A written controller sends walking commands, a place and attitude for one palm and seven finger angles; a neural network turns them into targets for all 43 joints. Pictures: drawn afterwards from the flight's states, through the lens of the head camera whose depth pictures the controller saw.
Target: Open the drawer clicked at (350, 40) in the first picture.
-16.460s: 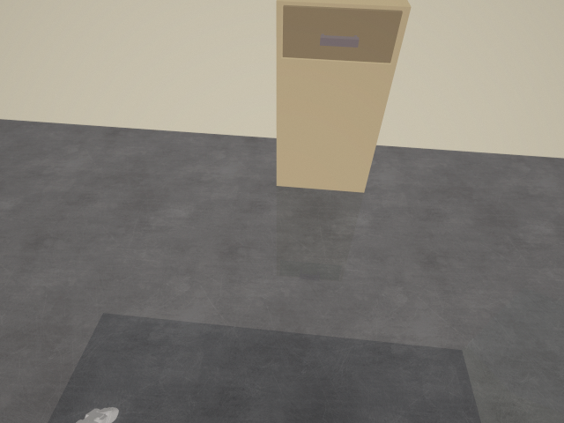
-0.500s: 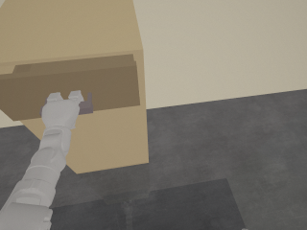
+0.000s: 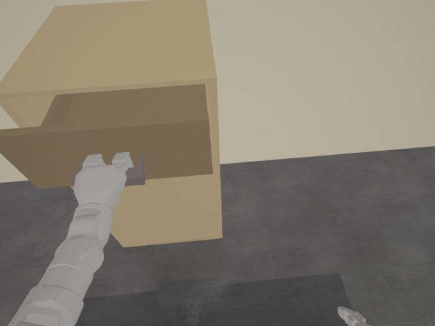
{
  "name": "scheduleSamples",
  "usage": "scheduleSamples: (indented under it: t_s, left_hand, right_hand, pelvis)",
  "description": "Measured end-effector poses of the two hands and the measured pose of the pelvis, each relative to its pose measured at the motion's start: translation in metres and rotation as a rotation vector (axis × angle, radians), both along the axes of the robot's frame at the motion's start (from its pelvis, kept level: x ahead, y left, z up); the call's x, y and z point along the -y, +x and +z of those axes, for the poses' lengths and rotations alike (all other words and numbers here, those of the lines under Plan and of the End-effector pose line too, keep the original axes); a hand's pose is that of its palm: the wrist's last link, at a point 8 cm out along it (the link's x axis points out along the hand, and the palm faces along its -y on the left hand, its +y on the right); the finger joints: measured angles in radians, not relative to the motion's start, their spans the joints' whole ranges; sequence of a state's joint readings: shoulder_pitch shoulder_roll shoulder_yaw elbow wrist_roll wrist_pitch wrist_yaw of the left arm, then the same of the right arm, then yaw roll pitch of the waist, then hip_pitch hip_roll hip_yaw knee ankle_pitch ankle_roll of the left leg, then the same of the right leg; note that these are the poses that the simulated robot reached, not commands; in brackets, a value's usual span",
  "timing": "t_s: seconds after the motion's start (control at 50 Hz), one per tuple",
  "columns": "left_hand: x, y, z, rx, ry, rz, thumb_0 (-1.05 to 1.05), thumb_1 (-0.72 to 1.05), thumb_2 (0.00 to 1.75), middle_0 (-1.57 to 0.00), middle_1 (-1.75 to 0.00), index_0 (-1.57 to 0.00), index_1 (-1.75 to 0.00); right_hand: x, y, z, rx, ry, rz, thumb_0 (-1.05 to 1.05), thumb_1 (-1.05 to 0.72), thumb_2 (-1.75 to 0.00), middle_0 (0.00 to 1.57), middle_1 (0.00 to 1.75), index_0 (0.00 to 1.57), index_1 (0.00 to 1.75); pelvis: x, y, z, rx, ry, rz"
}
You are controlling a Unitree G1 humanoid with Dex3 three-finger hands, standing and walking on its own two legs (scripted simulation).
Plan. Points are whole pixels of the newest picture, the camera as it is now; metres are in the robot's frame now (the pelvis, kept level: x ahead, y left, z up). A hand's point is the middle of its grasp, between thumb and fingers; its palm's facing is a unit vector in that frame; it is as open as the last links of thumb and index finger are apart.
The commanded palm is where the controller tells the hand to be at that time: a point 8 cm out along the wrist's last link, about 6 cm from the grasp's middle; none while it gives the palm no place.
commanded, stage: pull the drawer open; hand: left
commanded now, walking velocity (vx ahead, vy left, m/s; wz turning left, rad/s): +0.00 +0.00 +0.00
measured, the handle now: (111, 169) +0.41 +0.25 +0.03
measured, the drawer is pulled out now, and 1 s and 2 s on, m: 0.11 0.24 0.30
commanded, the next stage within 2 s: open the thumb to release the handle in 1.78 s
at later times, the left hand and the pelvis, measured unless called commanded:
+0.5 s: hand (107, 225) +0.30 +0.23 +0.01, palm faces +0.01 -0.05 -1.00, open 6.0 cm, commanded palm +0.26 +0.23 +0.07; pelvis +0.00 -0.01 +0.00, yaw +0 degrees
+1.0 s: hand (102, 261) +0.23 +0.22 +0.01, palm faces +0.02 -0.08 -1.00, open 6.0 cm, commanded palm +0.20 +0.22 +0.07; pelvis +0.00 -0.01 +0.00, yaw -1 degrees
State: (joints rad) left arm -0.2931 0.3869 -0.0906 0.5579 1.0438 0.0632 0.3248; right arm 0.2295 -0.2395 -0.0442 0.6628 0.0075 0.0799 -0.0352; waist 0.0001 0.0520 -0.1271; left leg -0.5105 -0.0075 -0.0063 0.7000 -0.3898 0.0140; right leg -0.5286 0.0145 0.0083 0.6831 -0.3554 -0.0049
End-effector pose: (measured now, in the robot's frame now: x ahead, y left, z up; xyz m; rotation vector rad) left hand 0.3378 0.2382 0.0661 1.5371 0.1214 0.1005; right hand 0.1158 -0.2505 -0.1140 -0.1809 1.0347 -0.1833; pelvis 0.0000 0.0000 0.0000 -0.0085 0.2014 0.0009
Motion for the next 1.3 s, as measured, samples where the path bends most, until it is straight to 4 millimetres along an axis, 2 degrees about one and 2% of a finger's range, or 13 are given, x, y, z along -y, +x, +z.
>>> scheduleSamples:
  t_s: [0.2, 0.38, 0.62, 0.74, 1.04, 1.3]
  left_hand:
    - [0.003, -0.024, 0.0, 0.004, -0.007, 0.008, 0.02, 0.66, 0.77, -0.3, -1.35, -0.37, -1.35]
    - [0.007, -0.052, -0.001, 0.024, -0.023, 0.007, 0.03, 0.66, 0.78, -0.29, -1.35, -0.38, -1.35]
    - [0.01, -0.072, -0.001, 0.019, -0.02, 0.022, 0.03, 0.65, 0.78, -0.3, -1.35, -0.39, -1.35]
    - [0.012, -0.085, 0.0, 0.015, -0.037, 0.029, 0.04, 0.66, 0.76, -0.28, -1.35, -0.4, -1.35]
    - [0.019, -0.136, -0.001, 0.031, -0.05, 0.034, 0.05, 0.65, 0.78, -0.28, -1.35, -0.41, -1.35]
    - [0.022, -0.163, 0.0, 0.029, -0.056, 0.04, 0.05, 0.64, 0.77, -0.29, -1.35, -0.42, -1.35]
  right_hand:
    - [0.006, 0.005, 0.002, 0.04, 0.006, -0.001, 0.01, -0.9, -0.9, 0.2, 0.3, 0.2, 0.3]
    - [0.006, 0.023, 0.01, 0.1, -0.004, 0.028, 0.01, -0.9, -0.9, 0.2, 0.3, 0.2, 0.3]
    - [-0.003, 0.049, 0.017, 0.174, 0.016, 0.071, 0.01, -0.9, -0.9, 0.2, 0.3, 0.2, 0.3]
    - [-0.007, 0.054, 0.02, 0.2, 0.03, 0.079, 0.01, -0.9, -0.9, 0.2, 0.3, 0.2, 0.3]
    - [-0.013, 0.071, 0.022, 0.23, 0.035, 0.136, 0.01, -0.9, -0.9, 0.2, 0.3, 0.2, 0.3]
    - [-0.021, 0.077, 0.029, 0.277, 0.054, 0.162, 0.01, -0.9, -0.9, 0.2, 0.3, 0.2, 0.3]
  pelvis:
    - [0.004, -0.001, 0.001, 0.016, 0.006, -0.009]
    - [0.007, -0.002, 0.002, 0.041, 0.01, -0.01]
    - [0.01, -0.004, 0.002, 0.058, 0.014, -0.008]
    - [0.01, -0.002, 0.002, 0.063, 0.016, -0.017]
    - [0.01, -0.001, 0.0, 0.08, 0.016, -0.014]
    - [0.016, -0.008, -0.001, 0.101, 0.019, -0.018]
